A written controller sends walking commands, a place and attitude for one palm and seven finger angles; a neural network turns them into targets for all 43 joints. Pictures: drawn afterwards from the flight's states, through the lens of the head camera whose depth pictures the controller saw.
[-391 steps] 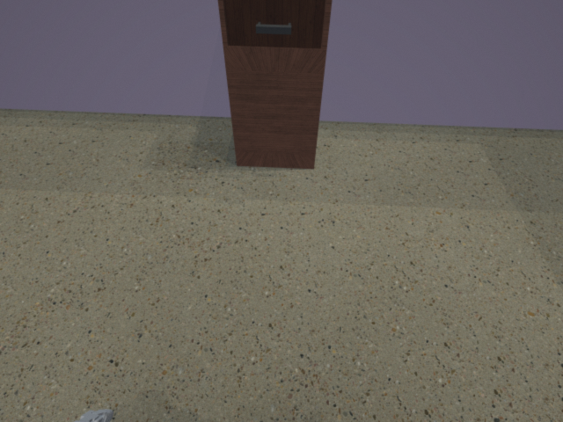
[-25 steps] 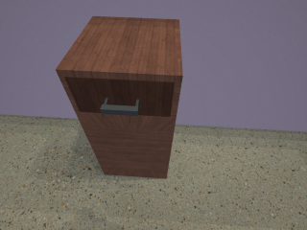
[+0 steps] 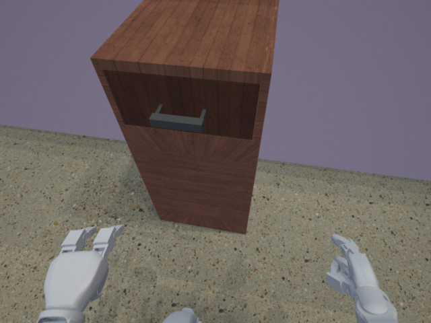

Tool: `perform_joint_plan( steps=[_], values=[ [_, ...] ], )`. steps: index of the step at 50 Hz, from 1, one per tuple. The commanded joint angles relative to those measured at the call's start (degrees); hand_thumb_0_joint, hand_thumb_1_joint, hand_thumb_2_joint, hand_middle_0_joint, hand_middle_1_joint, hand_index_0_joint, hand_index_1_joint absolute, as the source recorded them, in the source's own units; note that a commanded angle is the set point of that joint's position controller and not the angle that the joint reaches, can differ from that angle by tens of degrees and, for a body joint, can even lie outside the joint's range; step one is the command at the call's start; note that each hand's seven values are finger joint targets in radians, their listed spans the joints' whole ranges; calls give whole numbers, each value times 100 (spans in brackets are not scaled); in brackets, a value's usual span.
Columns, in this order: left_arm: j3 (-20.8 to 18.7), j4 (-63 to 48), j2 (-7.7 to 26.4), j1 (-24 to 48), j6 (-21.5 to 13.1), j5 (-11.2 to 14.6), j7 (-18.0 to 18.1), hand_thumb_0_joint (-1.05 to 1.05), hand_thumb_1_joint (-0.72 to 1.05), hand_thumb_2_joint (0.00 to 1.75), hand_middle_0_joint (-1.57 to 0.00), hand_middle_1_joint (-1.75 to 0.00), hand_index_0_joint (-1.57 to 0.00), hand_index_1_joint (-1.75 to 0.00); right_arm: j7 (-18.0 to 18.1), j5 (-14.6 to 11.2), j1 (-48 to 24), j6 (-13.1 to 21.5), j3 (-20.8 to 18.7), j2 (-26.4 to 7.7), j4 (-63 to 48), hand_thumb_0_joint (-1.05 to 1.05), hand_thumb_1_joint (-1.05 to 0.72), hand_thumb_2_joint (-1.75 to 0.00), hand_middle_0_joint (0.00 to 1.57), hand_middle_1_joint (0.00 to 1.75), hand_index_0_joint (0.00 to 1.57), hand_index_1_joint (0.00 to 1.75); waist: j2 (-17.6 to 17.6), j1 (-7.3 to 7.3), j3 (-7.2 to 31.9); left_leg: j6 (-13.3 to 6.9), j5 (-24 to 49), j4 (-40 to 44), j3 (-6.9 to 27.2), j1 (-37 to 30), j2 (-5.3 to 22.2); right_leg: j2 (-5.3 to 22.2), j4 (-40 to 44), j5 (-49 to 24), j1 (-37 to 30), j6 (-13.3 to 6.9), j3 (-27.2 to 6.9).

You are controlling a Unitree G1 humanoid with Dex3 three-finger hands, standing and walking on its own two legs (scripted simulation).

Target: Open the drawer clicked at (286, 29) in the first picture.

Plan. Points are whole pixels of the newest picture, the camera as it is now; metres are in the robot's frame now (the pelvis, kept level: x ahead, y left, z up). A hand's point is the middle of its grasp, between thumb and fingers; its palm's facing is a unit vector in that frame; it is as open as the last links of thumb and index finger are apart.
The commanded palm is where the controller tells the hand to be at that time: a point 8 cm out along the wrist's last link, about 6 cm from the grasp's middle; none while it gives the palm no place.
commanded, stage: raise the hand with hooked fingers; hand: left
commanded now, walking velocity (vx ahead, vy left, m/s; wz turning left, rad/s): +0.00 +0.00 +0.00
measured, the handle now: (179, 116) +0.57 +0.19 +0.02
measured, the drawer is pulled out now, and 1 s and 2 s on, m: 0.00 0.00 0.00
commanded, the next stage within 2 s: move the hooked fingers above the handle in 1.42 s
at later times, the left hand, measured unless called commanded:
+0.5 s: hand (95, 211) +0.27 +0.26 +0.06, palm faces +0.04 -0.09 -1.00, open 11.9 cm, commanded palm +0.25 +0.26 +0.12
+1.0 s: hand (79, 161) +0.32 +0.28 +0.13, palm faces +0.04 -0.08 -1.00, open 13.8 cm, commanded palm +0.30 +0.28 +0.19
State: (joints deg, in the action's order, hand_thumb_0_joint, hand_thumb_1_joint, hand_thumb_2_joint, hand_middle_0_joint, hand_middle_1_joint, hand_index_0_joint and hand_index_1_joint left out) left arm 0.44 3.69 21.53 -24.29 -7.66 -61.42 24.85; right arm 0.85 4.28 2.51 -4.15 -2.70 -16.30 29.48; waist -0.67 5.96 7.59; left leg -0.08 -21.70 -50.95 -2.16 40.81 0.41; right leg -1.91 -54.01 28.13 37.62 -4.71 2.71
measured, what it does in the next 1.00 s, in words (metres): stands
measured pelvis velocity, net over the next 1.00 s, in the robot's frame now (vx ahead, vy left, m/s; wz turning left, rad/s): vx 0.02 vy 0.04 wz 0.01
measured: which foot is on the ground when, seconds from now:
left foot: down 0.00-1.00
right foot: down 0.00-1.00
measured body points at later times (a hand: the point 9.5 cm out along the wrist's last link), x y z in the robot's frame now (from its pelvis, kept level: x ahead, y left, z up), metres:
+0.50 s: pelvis +0.02 +0.01 +0.02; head +0.06 -0.02 +0.47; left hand +0.26 +0.26 +0.12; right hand +0.17 -0.24 -0.10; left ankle +0.03 +0.13 -0.69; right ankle -0.01 -0.06 -0.69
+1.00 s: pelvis +0.02 +0.04 +0.04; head +0.03 +0.01 +0.49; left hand +0.31 +0.29 +0.19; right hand +0.23 -0.16 -0.06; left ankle +0.03 +0.13 -0.69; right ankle -0.01 -0.06 -0.69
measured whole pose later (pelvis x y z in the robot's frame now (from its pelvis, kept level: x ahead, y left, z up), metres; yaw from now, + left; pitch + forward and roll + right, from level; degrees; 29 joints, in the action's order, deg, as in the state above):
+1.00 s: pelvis +0.02 +0.04 +0.04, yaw +0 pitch +3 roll +0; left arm 4.1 3.0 27.6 4.8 3.6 -52.8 3.1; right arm 0.8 -0.4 5.6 -10.3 1.6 -12.6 33.3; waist 4.4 4.4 2.2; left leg -2.7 -14.9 -31.4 -1.9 19.2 -2.2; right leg -0.1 -31.6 19.6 14.7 -1.1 2.0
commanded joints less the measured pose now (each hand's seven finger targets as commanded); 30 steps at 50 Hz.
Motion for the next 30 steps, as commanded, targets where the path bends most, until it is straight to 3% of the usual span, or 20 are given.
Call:
perform_joint_plan(
  steps=[1, 2, 4, 7, 9, 10, 13, 14, 15, 16, 20, 25, 26, 30],
  values=[
    [-875, -1807, 1328, 2186, -438, 149, 567, 0, 32, 65, -24, -68, -24, -68, 97, 105, -276, 204, -94, -226, -586, 0, -90, -90, 20, 30, 20, 30, 470, -526, 1201, -285, 675, -442, 304, -981, -423, 224, 1271, -1120, 195, 142, -1642],
    [-831, -1718, 1334, 2187, -406, 193, 544, 0, 29, 64, -24, -69, -24, -69, 85, 84, -271, 200, -86, -241, -561, 0, -90, -90, 20, 30, 20, 30, 564, -537, 1210, -280, 649, -439, 313, -955, -423, 211, 1273, -1091, 187, 145, -1614],
    [-769, -1438, 1315, 2090, -152, 292, 449, 0, 25, 62, -25, -72, -25, -72, 75, 33, -328, 161, -32, -236, -538, 0, -90, -90, 20, 30, 20, 30, 382, -544, 1156, -306, 727, -337, 309, -816, -394, 189, 1305, -1397, -74, 184, -1540],
    [-710, -1161, 1379, 1791, 385, 442, 94, 0, 18, 59, -25, -76, -25, -76, 106, -69, -343, 48, 22, -249, -536, 0, -90, -90, 20, 30, 20, 30, 127, -388, 1232, -259, 951, 106, 256, -769, -393, 242, 1468, -2206, -894, 313, -1457],
    [-727, -951, 1392, 1348, 702, 599, -228, 0, 13, 57, -25, -80, -25, -80, 146, -136, -389, -1, 87, -263, -566, 0, -90, -90, 20, 30, 20, 30, -227, -301, 1304, -246, 1062, 368, 231, -743, -387, 295, 1564, -2928, -1558, 397, -1491],
    [-714, -977, 1398, 1286, 778, 668, -413, 0, 11, 56, -26, -81, -26, -81, 160, -162, -395, -18, 121, -253, -539, 0, -90, -90, 20, 30, 20, 30, -383, -257, 1263, -221, 1079, 509, 215, -739, -396, 350, 1595, -3220, -1782, 468, -1457],
    [-808, -1089, 1473, 1088, 698, 777, -762, 0, 4, 53, -26, -86, -26, -86, 194, -155, -357, -2, 158, -251, -509, 0, -90, -90, 20, 30, 20, 30, -393, -190, 981, -222, 1211, 848, 200, -915, -367, 373, 1656, -3670, -2081, 502, -1247],
    [-951, -1133, 1601, 1140, 607, 776, -797, 0, 1, 52, -26, -87, -26, -87, 193, -147, -380, 1, 177, -275, -511, 0, -90, -90, 20, 30, 20, 30, -419, -180, 894, -230, 1209, 921, 209, -945, -346, 367, 1690, -3570, -2084, 470, -1232],
    [-1005, -1209, 1595, 1173, 501, 730, -801, 0, -1, 51, -27, -88, -27, -88, 182, -125, -331, 1, 152, -248, -471, 0, -90, -90, 20, 30, 20, 30, -358, -120, 972, -226, 1280, 999, 196, -1054, -361, 339, 1686, -3465, -2073, 457, -1121],
    [-902, -1328, 1471, 1210, 386, 745, -788, 0, -3, 50, -27, -90, -27, -90, 186, -131, -303, 26, 120, -235, -493, 0, -90, -90, 20, 30, 20, 30, -201, -157, 824, -238, 1273, 1035, 192, -1151, -360, 340, 1767, -3404, -1985, 448, -1089],
    [-1160, -1427, 1579, 1455, 89, 716, -487, 0, -13, 46, -27, -96, -27, -96, 136, -109, -122, 78, -16, -268, -432, 0, -90, -90, 20, 30, 20, 30, -69, -155, 1007, -255, 1447, 1125, 162, -1480, -374, 265, 1807, -3092, -1882, 374, -865],
    [-884, -1431, 1410, 2038, 328, 660, -307, 0, -24, 41, -28, -103, -28, -103, 59, -186, -40, 7, -147, -354, -386, 0, -90, -90, 20, 30, 20, 30, 165, -262, 1112, -266, 1727, 1219, 146, -2003, -313, 145, 1811, -2748, -1579, 300, -533],
    [-773, -1467, 1355, 2124, 413, 672, -346, 0, -27, 40, -28, -105, -28, -105, 54, -212, -45, -7, -159, -369, -385, 0, -90, -90, 20, 30, 20, 30, 275, -258, 1147, -265, 1796, 1275, 156, -2128, -293, 130, 1819, -2688, -1591, 284, -474],
    [-513, -1420, 1371, 2553, 759, 712, -662, 0, -36, 36, -29, -111, -29, -111, 83, -301, -129, -82, -126, -407, -391, 0, -90, -90, 20, 30, 20, 30, 149, -290, 951, -281, 1986, 1483, 179, -2405, -242, 102, 1982, -2647, -1660, 293, -376]
  ],
)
